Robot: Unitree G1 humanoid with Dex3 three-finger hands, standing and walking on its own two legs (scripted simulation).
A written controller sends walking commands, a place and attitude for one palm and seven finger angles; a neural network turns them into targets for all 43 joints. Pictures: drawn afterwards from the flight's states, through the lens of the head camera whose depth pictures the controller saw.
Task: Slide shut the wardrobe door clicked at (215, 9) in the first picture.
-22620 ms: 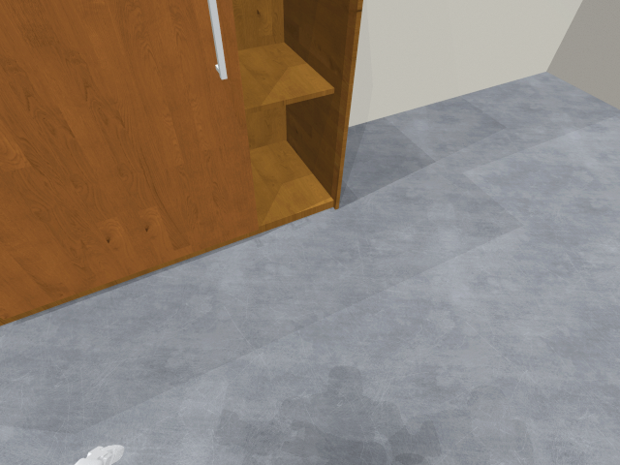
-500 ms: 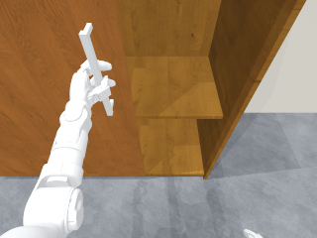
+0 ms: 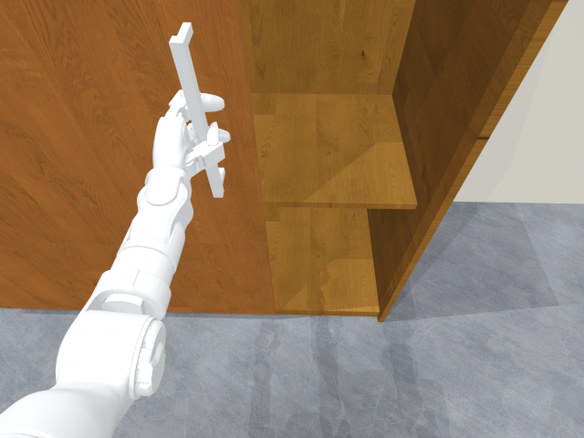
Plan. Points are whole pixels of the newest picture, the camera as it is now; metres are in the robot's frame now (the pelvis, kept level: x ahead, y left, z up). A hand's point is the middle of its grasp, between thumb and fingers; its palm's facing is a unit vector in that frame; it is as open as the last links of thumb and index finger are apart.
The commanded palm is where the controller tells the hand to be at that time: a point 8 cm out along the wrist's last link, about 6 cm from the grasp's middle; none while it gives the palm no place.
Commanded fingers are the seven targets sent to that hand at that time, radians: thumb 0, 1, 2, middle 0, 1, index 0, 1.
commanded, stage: tug the door sideways, standing still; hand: left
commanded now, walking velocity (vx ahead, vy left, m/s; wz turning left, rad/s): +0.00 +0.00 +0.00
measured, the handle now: (204, 124) +0.52 +0.14 +0.13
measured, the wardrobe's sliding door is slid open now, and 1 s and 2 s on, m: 0.36 0.31 0.00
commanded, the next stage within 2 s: step sideways, sliding the door along in 0.12 s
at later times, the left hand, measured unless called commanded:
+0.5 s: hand (239, 149) +0.47 +0.09 +0.13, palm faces +0.03 -0.98 -0.18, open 5.5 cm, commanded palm +0.45 +0.12 +0.14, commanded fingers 0.00 0.90 0.90 -0.45 -1.40 -0.45 -1.40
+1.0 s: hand (263, 147) +0.48 +0.06 +0.13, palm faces +0.27 -0.95 -0.15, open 6.0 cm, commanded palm +0.45 +0.03 +0.14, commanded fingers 0.00 0.90 0.90 -0.45 -1.40 -0.45 -1.40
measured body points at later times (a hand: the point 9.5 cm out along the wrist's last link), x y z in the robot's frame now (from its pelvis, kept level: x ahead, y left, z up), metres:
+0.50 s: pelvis +0.00 -0.02 +0.00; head +0.06 -0.05 +0.44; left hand +0.46 +0.14 +0.14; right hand +0.08 -0.27 -0.14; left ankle -0.04 +0.11 -0.72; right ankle +0.00 -0.12 -0.71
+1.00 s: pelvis +0.04 -0.15 +0.00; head +0.15 -0.16 +0.43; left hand +0.46 +0.10 +0.14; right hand +0.24 -0.35 -0.14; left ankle +0.01 +0.06 -0.72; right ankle +0.11 -0.28 -0.72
